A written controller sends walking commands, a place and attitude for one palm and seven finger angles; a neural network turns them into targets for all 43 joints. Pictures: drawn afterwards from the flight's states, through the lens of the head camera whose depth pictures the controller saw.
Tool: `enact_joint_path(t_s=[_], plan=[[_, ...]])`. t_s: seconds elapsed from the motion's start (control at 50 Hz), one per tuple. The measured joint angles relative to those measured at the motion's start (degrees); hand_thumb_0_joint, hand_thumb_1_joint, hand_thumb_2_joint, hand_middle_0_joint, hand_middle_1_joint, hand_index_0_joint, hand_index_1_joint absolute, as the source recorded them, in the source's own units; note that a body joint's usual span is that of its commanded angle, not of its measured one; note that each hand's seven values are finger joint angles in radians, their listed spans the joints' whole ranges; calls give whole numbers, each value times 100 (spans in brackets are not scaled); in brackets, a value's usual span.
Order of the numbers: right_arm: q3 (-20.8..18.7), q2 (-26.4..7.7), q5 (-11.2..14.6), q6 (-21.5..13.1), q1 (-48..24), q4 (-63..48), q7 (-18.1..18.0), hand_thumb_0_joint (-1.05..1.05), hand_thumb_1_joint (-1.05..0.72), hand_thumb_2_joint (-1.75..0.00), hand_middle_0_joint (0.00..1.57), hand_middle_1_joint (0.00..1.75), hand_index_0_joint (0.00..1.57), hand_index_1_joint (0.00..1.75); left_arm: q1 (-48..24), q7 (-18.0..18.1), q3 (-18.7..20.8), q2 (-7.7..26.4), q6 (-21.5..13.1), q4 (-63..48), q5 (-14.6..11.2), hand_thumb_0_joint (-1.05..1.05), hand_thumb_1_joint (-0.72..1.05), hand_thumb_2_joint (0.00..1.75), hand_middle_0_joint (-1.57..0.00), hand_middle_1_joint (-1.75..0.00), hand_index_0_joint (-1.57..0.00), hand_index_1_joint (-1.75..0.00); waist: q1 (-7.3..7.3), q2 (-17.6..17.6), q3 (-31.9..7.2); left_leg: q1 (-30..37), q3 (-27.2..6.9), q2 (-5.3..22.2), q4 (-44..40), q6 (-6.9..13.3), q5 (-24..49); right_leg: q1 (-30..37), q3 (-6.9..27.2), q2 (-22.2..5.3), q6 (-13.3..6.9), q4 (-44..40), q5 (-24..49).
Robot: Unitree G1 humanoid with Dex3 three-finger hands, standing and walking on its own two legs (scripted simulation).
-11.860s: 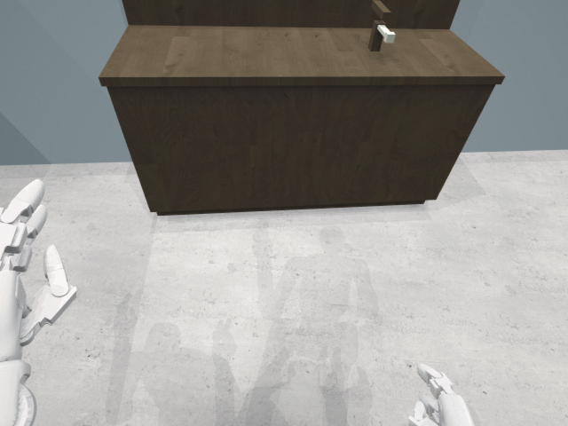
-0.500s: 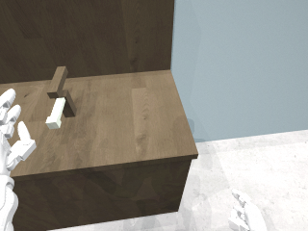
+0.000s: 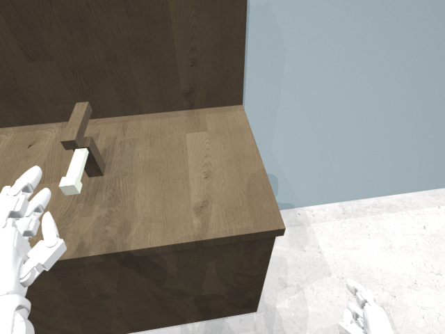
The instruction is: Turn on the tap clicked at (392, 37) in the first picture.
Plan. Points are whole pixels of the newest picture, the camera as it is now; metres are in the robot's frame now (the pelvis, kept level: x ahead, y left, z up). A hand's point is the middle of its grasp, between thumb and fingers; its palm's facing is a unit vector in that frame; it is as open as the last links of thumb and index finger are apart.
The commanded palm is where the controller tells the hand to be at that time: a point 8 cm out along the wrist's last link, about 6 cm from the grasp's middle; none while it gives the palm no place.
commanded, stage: turn the palm inward beside the body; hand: left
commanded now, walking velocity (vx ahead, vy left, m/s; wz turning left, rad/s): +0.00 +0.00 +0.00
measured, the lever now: (71, 185) +0.35 +0.35 +0.07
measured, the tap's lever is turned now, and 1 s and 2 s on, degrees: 0 0 0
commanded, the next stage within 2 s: reach beside the lever's end, fingers flat in 1.14 s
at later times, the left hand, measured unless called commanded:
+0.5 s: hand (47, 257) +0.18 +0.26 +0.14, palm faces +0.43 -0.89 -0.17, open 7.5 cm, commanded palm +0.12 +0.30 +0.15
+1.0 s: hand (66, 260) +0.18 +0.23 +0.14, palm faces +0.44 -0.89 -0.14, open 7.5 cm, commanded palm +0.13 +0.28 +0.15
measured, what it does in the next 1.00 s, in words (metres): stands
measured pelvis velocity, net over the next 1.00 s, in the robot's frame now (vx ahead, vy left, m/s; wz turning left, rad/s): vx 0.00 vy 0.01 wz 0.01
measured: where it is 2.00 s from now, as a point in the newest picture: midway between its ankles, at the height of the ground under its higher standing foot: outside the picture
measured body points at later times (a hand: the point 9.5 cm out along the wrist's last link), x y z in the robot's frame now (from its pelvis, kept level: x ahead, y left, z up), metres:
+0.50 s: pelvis -0.01 +0.03 +0.00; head -0.02 +0.02 +0.45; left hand +0.15 +0.31 +0.15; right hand +0.20 -0.18 -0.06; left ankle -0.01 +0.12 -0.71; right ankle +0.02 -0.06 -0.71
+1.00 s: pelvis +0.00 +0.01 +0.01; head -0.02 -0.01 +0.46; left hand +0.15 +0.28 +0.15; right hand +0.20 -0.21 -0.07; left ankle -0.01 +0.12 -0.71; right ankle +0.02 -0.06 -0.71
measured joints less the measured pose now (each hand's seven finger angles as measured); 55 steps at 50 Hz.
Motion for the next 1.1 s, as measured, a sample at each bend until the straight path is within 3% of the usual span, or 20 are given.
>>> enact_joint_path(t_s=[0.1, 0.28, 0.4, 0.52, 0.64, 0.96, 1.1], plan=[[137, 138, -20, -113, -35, -61, 16, 1, -90, -90, 20, 30, 20, 30, -16, 188, -127, 6, -47, -132, 52, 2, 89, 90, -21, -30, -20, -30, -10, 6, -3, 11, 41, -36, 22, 66, 18, 18, 36, -35, 35, -1, 43], [352, 229, -2, -129, -26, -156, -49, 1, -90, -90, 20, 30, 20, 30, 95, 250, -303, -170, 553, -232, -17, 2, 89, 90, -21, -30, -20, -30, 51, 50, -13, 166, 85, -126, -91, 176, 96, 178, 87, -124, 153, -109, 118], [375, 215, -38, -188, -45, -172, -44, 1, -90, -90, 20, 30, 20, 30, 171, 354, -488, -246, 568, -370, 112, 2, 90, 90, -21, -30, -20, -30, 89, -8, 51, 193, 83, -161, -79, 203, 102, 214, 84, -160, 189, -103, 122], [370, 189, -51, -179, -68, -175, -54, 1, -90, -90, 20, 30, 20, 30, 257, 370, -532, -274, 633, -495, 66, 2, 90, 90, -20, -30, -20, -30, 78, 17, 68, 215, 90, -168, -92, 214, 95, 240, 93, -165, 205, -123, 120], [353, 191, -44, -128, -41, -151, -92, 1, -90, -90, 20, 30, 20, 30, 346, 330, -530, -339, 821, -508, -74, 2, 90, 90, -20, -30, -20, -30, 77, 22, 47, 268, 72, -149, -166, 196, 108, 300, 81, -144, 192, -209, 135], [324, 156, -14, -89, -46, -87, -131, 1, -90, -90, 20, 30, 20, 30, 298, 353, -543, -390, 1030, -480, -159, 2, 90, 90, -20, -30, -20, -30, 76, 89, 52, 432, -8, -66, -359, 69, 181, 453, 9, -60, 55, -369, 175], [289, 119, -18, -102, -63, -70, -106, 1, -90, -90, 20, 30, 20, 30, 339, 421, -564, -415, 921, -459, -163, 2, 90, 90, -20, -30, -20, -30, 75, 106, 41, 429, -58, -9, -352, -5, 183, 458, -42, -5, -22, -372, 171]])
